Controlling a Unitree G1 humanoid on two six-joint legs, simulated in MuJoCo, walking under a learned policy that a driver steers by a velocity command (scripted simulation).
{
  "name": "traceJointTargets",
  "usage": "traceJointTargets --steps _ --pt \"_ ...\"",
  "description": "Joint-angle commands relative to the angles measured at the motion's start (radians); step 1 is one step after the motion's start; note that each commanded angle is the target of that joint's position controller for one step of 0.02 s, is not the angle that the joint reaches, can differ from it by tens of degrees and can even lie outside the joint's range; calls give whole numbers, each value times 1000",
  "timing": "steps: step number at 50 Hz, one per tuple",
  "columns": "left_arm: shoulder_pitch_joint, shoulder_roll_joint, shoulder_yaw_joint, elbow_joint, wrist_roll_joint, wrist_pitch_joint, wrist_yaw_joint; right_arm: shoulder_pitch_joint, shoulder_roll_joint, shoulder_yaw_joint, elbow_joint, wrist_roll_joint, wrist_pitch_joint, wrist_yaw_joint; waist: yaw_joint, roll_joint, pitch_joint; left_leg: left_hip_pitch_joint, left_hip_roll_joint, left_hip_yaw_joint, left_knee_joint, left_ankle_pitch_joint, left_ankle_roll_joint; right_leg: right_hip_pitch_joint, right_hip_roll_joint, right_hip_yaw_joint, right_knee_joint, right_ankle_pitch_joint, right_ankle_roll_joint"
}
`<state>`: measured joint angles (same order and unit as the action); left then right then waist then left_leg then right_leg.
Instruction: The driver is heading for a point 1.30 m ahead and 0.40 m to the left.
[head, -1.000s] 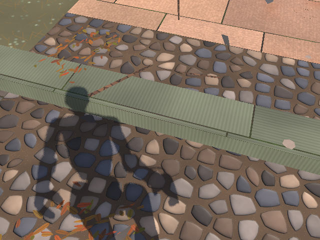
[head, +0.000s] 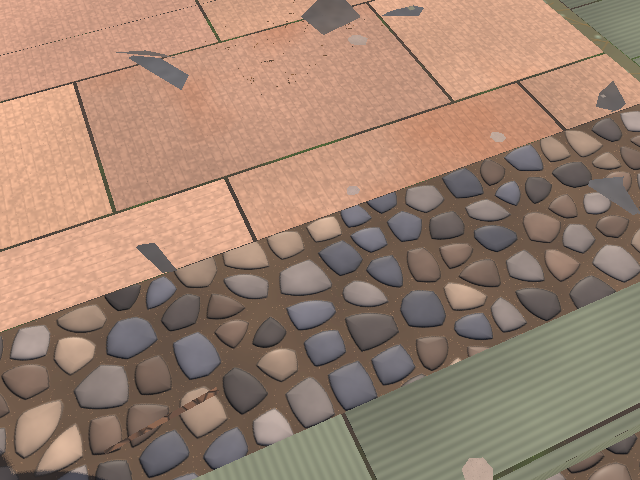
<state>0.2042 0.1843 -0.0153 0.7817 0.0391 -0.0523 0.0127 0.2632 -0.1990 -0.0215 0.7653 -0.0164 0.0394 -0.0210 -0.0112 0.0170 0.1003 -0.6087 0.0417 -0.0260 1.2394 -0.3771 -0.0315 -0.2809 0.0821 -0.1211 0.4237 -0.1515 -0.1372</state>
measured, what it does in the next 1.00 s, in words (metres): steps on the spot, turning left: left foot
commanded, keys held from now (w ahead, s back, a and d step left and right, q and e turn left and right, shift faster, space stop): q+shift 0.58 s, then e+shift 0.42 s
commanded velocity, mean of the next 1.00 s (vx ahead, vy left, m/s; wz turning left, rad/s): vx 0.03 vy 0.00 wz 0.41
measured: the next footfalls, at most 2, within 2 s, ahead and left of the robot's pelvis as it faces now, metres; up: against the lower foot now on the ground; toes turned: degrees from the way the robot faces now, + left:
left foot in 0.30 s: +0.03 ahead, +0.19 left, +0.00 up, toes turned +20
right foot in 1.02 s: +0.16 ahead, -0.04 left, +0.00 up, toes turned +21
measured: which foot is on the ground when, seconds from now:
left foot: up 0.00-0.28, down 0.30-1.00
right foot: down 0.00-0.32, up 0.34-1.00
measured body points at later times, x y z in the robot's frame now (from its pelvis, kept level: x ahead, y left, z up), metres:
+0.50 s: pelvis +0.03 +0.10 +0.00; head +0.05 +0.14 +0.45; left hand +0.10 +0.42 -0.10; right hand +0.28 -0.10 -0.07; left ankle +0.00 +0.17 -0.74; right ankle +0.05 -0.06 -0.56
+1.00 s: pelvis +0.07 +0.06 -0.01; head +0.10 +0.06 +0.44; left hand +0.09 +0.36 -0.10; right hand +0.35 -0.07 -0.09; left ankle +0.00 +0.18 -0.74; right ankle +0.12 -0.06 -0.72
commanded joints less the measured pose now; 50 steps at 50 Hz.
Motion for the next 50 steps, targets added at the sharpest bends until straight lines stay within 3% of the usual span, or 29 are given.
traceJointTargets --steps 1,5,7,10,12,13,14,15,16,17,18,19,20,21,22,25,29,32,36,38,41,45,48,50 --pt "23 134 49 -72 -3 -2 24 79 -114 -59 -40 -9 25 -10 4 -84 -200 21 -5 34 165 -27 -2 147 -371 140 -96 635 -166" --pt "87 142 64 -80 5 20 56 -49 -87 -63 -115 -13 51 -8 45 -89 -156 -152 9 23 204 -110 -22 265 -435 154 -122 403 -172" --pt "59 141 67 -87 4 21 62 -53 -78 -60 -135 -14 56 7 22 -82 -147 -91 36 18 -10 -69 -32 252 -405 90 -112 290 -115" --pt "-9 159 74 -125 7 16 41 -53 -67 -55 -159 1 63 29 16 -169 -158 152 21 79 -298 -32 -5 133 -409 -10 -69 304 -50" --pt "13 182 89 -129 -8 20 15 -68 -86 -64 -182 8 59 35 36 -188 -174 222 -9 143 -442 -5 18 152 -428 -33 -6 363 -17" --pt "-98 260 119 -149 -67 41 16 -121 -107 -75 -210 76 67 23 3 -162 -151 231 13 139 -543 81 10 118 -455 -2 -11 387 -17" --pt "-111 251 121 -151 -79 54 17 -84 -104 -75 -205 68 67 19 -16 -140 -168 292 -2 155 -665 148 25 124 -453 -23 43 378 16" --pt "-63 214 117 -126 -76 61 13 -29 -133 -90 -187 48 64 7 -24 -69 -183 374 -46 137 -781 226 58 107 -389 -73 173 325 69" --pt "-32 182 113 -123 -53 64 6 62 -230 -125 -181 38 56 -11 -53 121 -187 557 19 -47 -835 588 124 -107 -299 -128 457 46 157" --pt "-58 123 93 -192 -6 58 -2 93 -383 -151 -212 12 49 -25 -23 405 -227 696 293 -464 -778 1088 317 -448 -134 -93 838 -523 276" --pt "-141 145 101 -196 -19 49 -1 94 -341 -140 -244 -37 20 -5 -108 231 -353 640 362 -561 -827 903 450 -491 -83 142 1084 -562 290" --pt "-179 146 105 -197 -49 48 2 44 -325 -128 -241 -33 3 1 -83 135 -281 598 310 -487 -848 738 413 -552 -80 186 1159 -475 274" --pt "-176 124 101 -189 -45 48 15 -20 -293 -121 -240 -4 0 -8 -41 88 -190 553 241 -407 -829 680 343 -599 -85 186 1162 -392 260" --pt "-170 135 100 -189 -27 52 28 -66 -255 -106 -252 20 5 -14 -20 64 -160 516 210 -365 -807 694 301 -603 -91 179 1162 -332 261" --pt "-157 146 103 -203 -18 55 30 -99 -239 -97 -269 23 12 -21 8 72 -160 459 179 -342 -801 697 283 -546 -83 177 1161 -289 263" --pt "-145 115 89 -223 -26 58 19 -95 -233 -90 -290 7 20 -35 18 81 -208 465 136 -359 -780 783 282 -520 -31 166 1239 -237 268" --pt "-187 112 74 -265 -33 61 18 -61 -244 -88 -300 12 27 -54 5 85 -228 545 118 -446 -770 759 275 -574 1 198 1177 -234 276" --pt "-153 146 71 -243 -47 74 20 -91 -204 -57 -315 1 30 -60 -9 94 -262 570 172 -428 -751 777 286 -567 -27 178 1239 -234 283" --pt "-127 119 55 -227 -76 82 21 -47 -122 -8 -265 -9 26 -57 -31 79 -216 516 166 -383 -743 698 303 -531 -37 233 1243 -279 271" --pt "-142 134 62 -236 -83 78 19 -66 -141 -14 -265 -20 26 -55 -41 100 -180 500 160 -342 -757 632 303 -502 -10 267 1130 -260 268" --pt "-107 174 80 -238 -84 81 18 -113 -173 -31 -283 -29 30 -57 -33 142 -174 524 198 -333 -770 637 323 -466 -28 245 979 -279 289" --pt "-89 144 68 -243 -84 87 2 -171 -179 -47 -282 -5 41 -59 -29 160 -183 457 191 -236 -794 699 272 -245 -123 131 599 -274 279" --pt "-66 158 76 -242 -83 79 -12 -134 -192 -62 -248 12 41 -53 -43 183 -182 474 204 -211 -784 655 247 -144 -113 69 346 -224 243" --pt "-8 163 93 -213 -68 72 -8 -123 -170 -60 -224 30 25 -47 -10 130 -181 476 160 -147 -710 539 183 -51 -57 30 85 -59 197"
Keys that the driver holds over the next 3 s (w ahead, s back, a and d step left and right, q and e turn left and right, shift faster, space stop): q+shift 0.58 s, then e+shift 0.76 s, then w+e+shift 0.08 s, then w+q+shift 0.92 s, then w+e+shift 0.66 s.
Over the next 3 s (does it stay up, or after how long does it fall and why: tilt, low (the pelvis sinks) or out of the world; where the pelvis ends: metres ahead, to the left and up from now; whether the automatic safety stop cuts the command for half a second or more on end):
stays up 1.11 0.56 0.07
